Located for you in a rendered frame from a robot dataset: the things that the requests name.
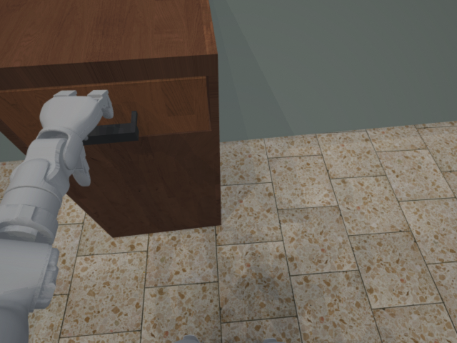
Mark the drawer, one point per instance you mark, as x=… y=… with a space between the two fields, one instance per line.
x=163 y=105

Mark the handle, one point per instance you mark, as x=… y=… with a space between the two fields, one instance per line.
x=113 y=133

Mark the left robot hand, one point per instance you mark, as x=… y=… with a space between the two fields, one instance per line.
x=81 y=114

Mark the left robot upper arm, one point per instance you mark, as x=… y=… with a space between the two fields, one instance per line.
x=28 y=272

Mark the robot left forearm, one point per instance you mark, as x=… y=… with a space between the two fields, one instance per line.
x=31 y=202

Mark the cabinet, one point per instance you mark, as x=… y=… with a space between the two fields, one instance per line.
x=162 y=182

